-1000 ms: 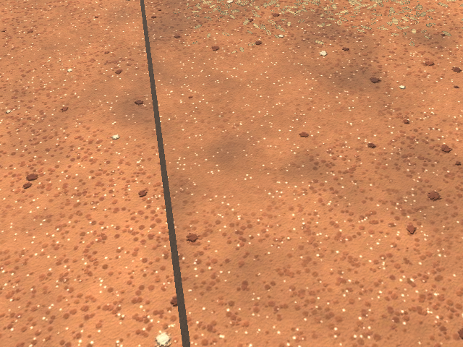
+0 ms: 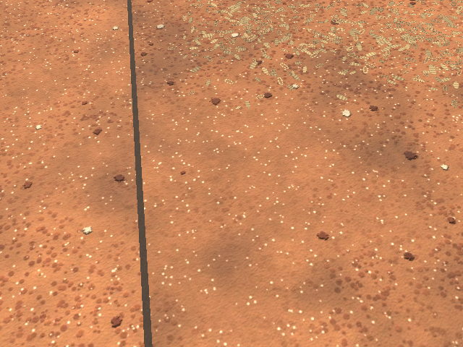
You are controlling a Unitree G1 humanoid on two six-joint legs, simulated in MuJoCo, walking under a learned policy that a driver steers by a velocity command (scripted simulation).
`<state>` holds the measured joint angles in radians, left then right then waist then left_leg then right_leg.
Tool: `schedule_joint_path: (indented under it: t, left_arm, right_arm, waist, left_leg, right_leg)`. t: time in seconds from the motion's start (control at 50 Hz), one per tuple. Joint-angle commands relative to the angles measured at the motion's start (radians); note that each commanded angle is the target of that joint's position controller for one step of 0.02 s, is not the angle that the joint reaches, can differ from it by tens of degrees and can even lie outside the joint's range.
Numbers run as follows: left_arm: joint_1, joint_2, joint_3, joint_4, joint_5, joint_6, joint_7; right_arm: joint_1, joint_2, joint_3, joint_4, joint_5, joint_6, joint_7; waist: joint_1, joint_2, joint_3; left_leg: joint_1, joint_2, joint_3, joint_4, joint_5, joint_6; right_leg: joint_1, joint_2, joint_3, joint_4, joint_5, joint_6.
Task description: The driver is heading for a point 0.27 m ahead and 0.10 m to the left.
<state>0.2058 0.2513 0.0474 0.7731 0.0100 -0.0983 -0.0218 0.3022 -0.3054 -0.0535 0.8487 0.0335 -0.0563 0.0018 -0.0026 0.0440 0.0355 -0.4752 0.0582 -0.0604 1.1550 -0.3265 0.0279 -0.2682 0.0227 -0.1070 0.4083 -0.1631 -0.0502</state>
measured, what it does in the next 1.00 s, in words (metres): walks ahead: left foot, then right foot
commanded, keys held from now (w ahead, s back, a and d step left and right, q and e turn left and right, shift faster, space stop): w+q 0.10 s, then no key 0.90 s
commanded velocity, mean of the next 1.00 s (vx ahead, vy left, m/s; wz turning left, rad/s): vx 0.17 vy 0.00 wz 0.14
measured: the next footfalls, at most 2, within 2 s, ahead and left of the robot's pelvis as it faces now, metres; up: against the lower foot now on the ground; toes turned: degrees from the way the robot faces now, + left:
left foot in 0.32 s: +0.33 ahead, +0.15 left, +0.00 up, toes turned +8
right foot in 0.68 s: +0.32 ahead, -0.09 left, +0.00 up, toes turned +7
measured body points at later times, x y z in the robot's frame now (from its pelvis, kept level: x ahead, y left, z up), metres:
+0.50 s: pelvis +0.21 +0.06 -0.01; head +0.25 +0.08 +0.44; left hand +0.27 +0.35 -0.15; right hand +0.40 -0.17 -0.12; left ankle +0.29 +0.15 -0.74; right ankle +0.19 -0.11 -0.68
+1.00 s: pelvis +0.28 +0.04 +0.00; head +0.30 +0.04 +0.45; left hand +0.31 +0.30 -0.15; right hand +0.42 -0.20 -0.14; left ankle +0.30 +0.15 -0.74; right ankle +0.28 -0.10 -0.74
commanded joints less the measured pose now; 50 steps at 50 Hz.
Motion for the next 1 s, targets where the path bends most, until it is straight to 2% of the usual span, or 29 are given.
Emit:
schedule_joint_path:
  t: [0.02,0.06,0.12,0.16,0.2,0.26,0.28,0.3,0.32,0.34,0.36,0.38,0.4,0.42,0.44,0.48,0.5,0.56,0.6,0.64,0.66,0.68,0.7,0.72,0.74,0.76,0.82,0.9,1.0]
  left_arm:
    - [-0.005,0.106,0.032,-0.024,0.002,-0.029,0.002]
    - [-0.001,0.124,0.039,-0.005,0.006,-0.032,0.009]
    - [-0.002,0.140,0.042,0.013,0.006,-0.023,0.021]
    - [0.023,0.155,0.044,0.031,0.000,-0.013,0.030]
    - [0.067,0.173,0.046,0.058,-0.011,0.001,0.035]
    - [0.058,0.206,0.057,0.081,-0.033,0.024,0.040]
    - [0.041,0.214,0.060,0.083,-0.039,0.031,0.044]
    - [0.024,0.207,0.057,0.083,-0.040,0.039,0.046]
    - [0.073,0.178,0.047,0.083,-0.021,0.039,0.047]
    - [0.162,0.094,0.015,0.067,0.018,0.030,0.035]
    - [0.247,0.058,-0.007,0.108,0.003,0.026,0.018]
    - [0.196,0.146,0.018,0.117,-0.037,0.036,0.010]
    - [0.096,0.153,0.020,0.091,-0.049,0.048,0.016]
    - [0.047,0.141,0.022,0.090,-0.036,0.063,0.031]
    - [0.045,0.139,0.025,0.096,-0.023,0.083,0.047]
    - [0.092,0.111,0.022,0.116,-0.014,0.106,0.062]
    - [0.103,0.100,0.020,0.124,-0.011,0.109,0.068]
    - [0.064,0.093,0.015,0.128,-0.009,0.114,0.075]
    - [0.041,0.098,0.017,0.131,-0.007,0.116,0.071]
    - [0.046,0.087,0.015,0.144,0.004,0.112,0.063]
    - [0.042,0.090,0.014,0.146,0.015,0.110,0.060]
    - [0.035,0.121,0.015,0.138,0.022,0.105,0.060]
    - [0.002,0.191,0.031,0.143,0.007,0.104,0.063]
    - [-0.013,0.143,0.024,0.151,0.002,0.097,0.059]
    - [-0.025,0.108,0.013,0.156,0.008,0.087,0.056]
    - [-0.040,0.101,0.010,0.160,0.011,0.079,0.055]
    - [-0.015,0.098,0.007,0.183,0.000,0.060,0.053]
    - [0.011,0.100,0.005,0.212,-0.005,0.065,0.058]
    - [0.009,0.094,0.002,0.234,-0.007,0.076,0.059]
  right_arm:
    - [0.033,-0.045,-0.021,-0.059,0.001,0.018,-0.005]
    - [-0.011,-0.039,-0.022,-0.081,-0.006,0.027,-0.007]
    - [-0.090,-0.025,-0.016,-0.109,-0.015,0.016,0.007]
    - [-0.180,0.006,-0.002,-0.141,-0.030,0.006,0.020]
    - [-0.222,0.011,0.001,-0.166,-0.033,0.000,0.033]
    - [-0.203,-0.033,-0.013,-0.180,-0.037,0.000,0.044]
    - [-0.150,-0.059,-0.025,-0.168,-0.042,-0.001,0.044]
    - [-0.049,-0.090,-0.043,-0.136,-0.045,-0.005,0.041]
    - [0.019,-0.162,-0.065,-0.120,-0.048,-0.004,0.026]
    - [0.061,-0.228,-0.069,-0.124,-0.075,0.006,0.007]
    - [0.044,-0.151,-0.034,-0.131,-0.069,0.007,0.009]
    - [0.009,-0.113,-0.028,-0.136,-0.051,0.015,0.021]
    - [-0.068,-0.098,-0.025,-0.137,-0.037,0.016,0.024]
    - [-0.126,-0.070,-0.015,-0.136,-0.035,0.016,0.023]
    - [-0.174,-0.053,-0.010,-0.136,-0.040,0.017,0.020]
    - [-0.218,-0.072,-0.019,-0.132,-0.063,0.019,0.016]
    - [-0.225,-0.066,-0.018,-0.126,-0.068,0.017,0.011]
    - [-0.224,-0.059,-0.016,-0.101,-0.062,0.018,-0.002]
    - [-0.231,-0.056,-0.013,-0.086,-0.056,0.027,-0.009]
    - [-0.245,-0.040,-0.005,-0.072,-0.045,0.035,-0.012]
    - [-0.217,-0.019,0.002,-0.054,-0.043,0.036,-0.011]
    - [-0.189,-0.008,0.006,-0.040,-0.048,0.036,-0.010]
    - [-0.147,-0.015,-0.001,-0.038,-0.048,0.036,-0.010]
    - [-0.176,-0.019,-0.001,-0.034,-0.055,0.039,-0.015]
    - [-0.187,-0.022,-0.003,-0.033,-0.052,0.041,-0.018]
    - [-0.182,-0.018,-0.004,-0.023,-0.048,0.045,-0.022]
    - [-0.171,-0.023,-0.007,0.004,-0.049,0.048,-0.022]
    - [-0.179,-0.017,-0.007,0.034,-0.040,0.044,-0.018]
    - [-0.174,-0.022,-0.008,0.077,-0.036,0.052,-0.023]
  waist:
    - [-0.012,-0.122,-0.034]
    - [-0.011,-0.106,-0.004]
    - [0.006,-0.094,0.024]
    - [0.036,-0.080,0.042]
    - [0.053,-0.082,0.024]
    - [0.016,-0.121,-0.014]
    - [-0.021,-0.129,-0.048]
    - [-0.078,-0.111,-0.104]
    - [-0.093,-0.030,-0.177]
    - [-0.053,0.182,-0.322]
    - [-0.024,0.187,-0.524]
    - [-0.049,0.085,-0.486]
    - [-0.039,0.043,-0.322]
    - [-0.022,-0.006,-0.215]
    - [0.009,0.003,-0.165]
    - [0.046,0.056,-0.147]
    - [0.050,0.062,-0.157]
    - [0.031,0.070,-0.179]
    - [0.028,0.073,-0.154]
    - [0.048,0.060,-0.113]
    - [0.047,0.040,-0.088]
    - [0.031,-0.005,-0.053]
    - [-0.031,-0.122,-0.015]
    - [-0.014,-0.152,-0.004]
    - [-0.017,-0.164,-0.003]
    - [-0.022,-0.165,-0.007]
    - [-0.006,-0.117,-0.036]
    - [0.012,-0.071,-0.067]
    - [0.014,-0.045,-0.069]
  left_leg:
    - [-0.142,0.078,-0.054,-0.009,0.080,-0.019]
    - [-0.195,0.081,-0.063,-0.077,0.157,-0.032]
    - [-0.175,0.065,-0.026,-0.289,0.324,-0.032]
    - [-0.107,0.034,0.044,-0.440,0.399,-0.028]
    - [-0.079,0.010,0.067,-0.519,0.416,-0.018]
    - [-0.042,-0.022,0.067,-0.585,0.319,0.023]
    - [0.026,-0.044,0.079,-0.614,0.302,0.040]
    - [0.162,-0.076,0.096,-0.680,0.373,0.063]
    - [0.350,-0.028,0.038,-0.687,0.732,0.090]
    - [0.717,0.217,-0.249,-0.563,1.233,0.243]
    - [0.799,0.369,-0.468,-0.605,1.303,0.392]
    - [0.697,0.315,-0.391,-0.667,1.056,0.370]
    - [0.574,0.259,-0.300,-0.710,0.848,0.312]
    - [0.434,0.220,-0.247,-0.757,0.699,0.266]
    - [0.294,0.187,-0.195,-0.804,0.602,0.236]
    - [0.153,0.152,-0.140,-0.861,0.506,0.221]
    - [0.136,0.145,-0.122,-0.868,0.493,0.224]
    - [0.138,0.139,-0.110,-0.893,0.311,0.212]
    - [0.117,0.129,-0.116,-0.911,0.103,0.190]
    - [0.071,0.097,-0.105,-0.903,-0.089,0.141]
    - [0.055,0.070,-0.096,-0.895,-0.160,0.098]
    - [0.047,0.036,-0.078,-0.853,-0.181,0.053]
    - [0.084,-0.032,-0.009,-0.827,-0.133,0.018]
    - [0.197,-0.050,0.021,-0.781,-0.040,0.001]
    - [0.257,-0.046,0.023,-0.752,0.021,0.005]
    - [0.283,-0.039,0.021,-0.739,0.062,0.015]
    - [0.279,-0.033,0.017,-0.731,0.164,0.031]
    - [0.292,-0.030,0.022,-0.717,0.284,0.028]
    - [0.315,-0.028,0.024,-0.708,0.348,0.025]
  right_leg:
    - [0.119,-0.284,0.211,-0.269,0.157,-0.152]
    - [0.117,-0.280,0.138,-0.287,0.217,-0.151]
    - [0.115,-0.237,0.020,-0.290,0.301,-0.127]
    - [0.103,-0.221,-0.035,-0.266,0.439,-0.117]
    - [0.169,-0.244,-0.037,-0.223,0.527,-0.115]
    - [0.283,-0.282,-0.019,-0.111,0.633,-0.088]
    - [0.300,-0.276,-0.018,-0.035,0.687,-0.069]
    - [0.290,-0.239,-0.038,0.101,0.695,-0.039]
    - [0.198,-0.172,-0.067,0.286,0.534,0.014]
    - [-0.128,-0.055,-0.060,0.642,-0.149,0.081]
    - [-0.188,-0.008,0.152,0.828,-0.580,0.108]
    - [-0.203,-0.051,0.214,0.856,-0.554,0.104]
    - [-0.283,-0.081,0.177,0.826,-0.508,0.101]
    - [-0.295,-0.107,0.165,0.762,-0.452,0.103]
    - [-0.222,-0.126,0.167,0.694,-0.393,0.108]
    - [-0.094,-0.111,0.141,0.589,-0.305,0.119]
    - [-0.061,-0.109,0.138,0.535,-0.291,0.120]
    - [0.000,-0.108,0.138,0.378,-0.188,0.110]
    - [0.040,-0.098,0.128,0.291,-0.126,0.100]
    - [0.117,-0.078,0.103,0.145,-0.033,0.077]
    - [0.143,-0.088,0.116,0.072,0.004,0.060]
    - [0.135,-0.149,0.185,0.007,0.015,0.033]
    - [0.026,-0.165,0.202,0.003,-0.126,0.001]
    - [-0.088,-0.145,0.200,-0.042,-0.276,0.001]
    - [-0.129,-0.136,0.197,-0.069,-0.297,0.021]
    - [-0.130,-0.128,0.188,-0.072,-0.250,0.040]
    - [-0.042,-0.112,0.167,-0.028,-0.093,0.055]
    - [0.026,-0.099,0.150,0.008,0.034,0.046]
    - [0.051,-0.088,0.137,0.015,0.090,0.044]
